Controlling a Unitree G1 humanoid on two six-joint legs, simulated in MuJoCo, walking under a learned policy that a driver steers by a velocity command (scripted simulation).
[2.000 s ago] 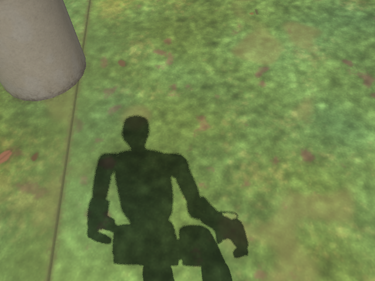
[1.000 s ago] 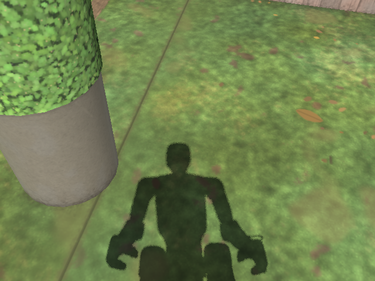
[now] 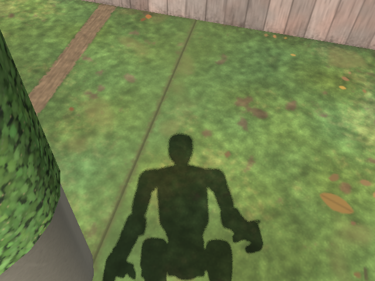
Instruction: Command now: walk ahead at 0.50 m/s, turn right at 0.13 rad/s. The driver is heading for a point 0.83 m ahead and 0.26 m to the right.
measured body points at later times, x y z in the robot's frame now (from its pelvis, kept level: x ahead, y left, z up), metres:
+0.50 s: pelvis +0.25 -0.08 -0.02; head +0.28 -0.09 +0.43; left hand +0.46 +0.14 -0.13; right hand +0.19 -0.33 -0.16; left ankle +0.10 +0.08 -0.65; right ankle +0.31 -0.14 -0.74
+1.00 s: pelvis +0.53 -0.16 -0.02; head +0.56 -0.18 +0.43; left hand +0.60 +0.12 -0.14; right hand +0.62 -0.46 -0.11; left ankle +0.68 -0.14 -0.74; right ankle +0.32 -0.14 -0.73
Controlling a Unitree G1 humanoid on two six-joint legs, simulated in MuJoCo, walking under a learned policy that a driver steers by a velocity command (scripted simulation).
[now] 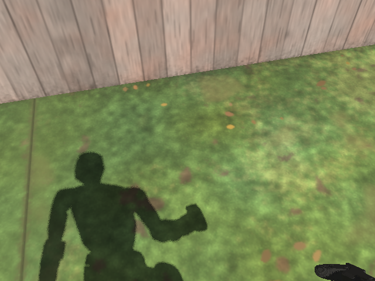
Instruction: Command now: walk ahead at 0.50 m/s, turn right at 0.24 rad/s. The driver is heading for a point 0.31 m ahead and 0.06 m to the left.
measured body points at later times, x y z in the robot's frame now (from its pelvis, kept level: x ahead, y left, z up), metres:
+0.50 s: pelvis +0.21 -0.02 +0.01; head +0.23 -0.03 +0.46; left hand +0.36 +0.21 -0.11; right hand +0.20 -0.25 -0.15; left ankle +0.12 +0.10 -0.71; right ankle +0.30 -0.09 -0.72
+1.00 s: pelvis +0.25 -0.01 +0.02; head +0.24 -0.01 +0.47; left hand +0.27 +0.23 -0.13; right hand +0.23 -0.23 -0.14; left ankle +0.23 +0.11 -0.72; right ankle +0.30 -0.09 -0.72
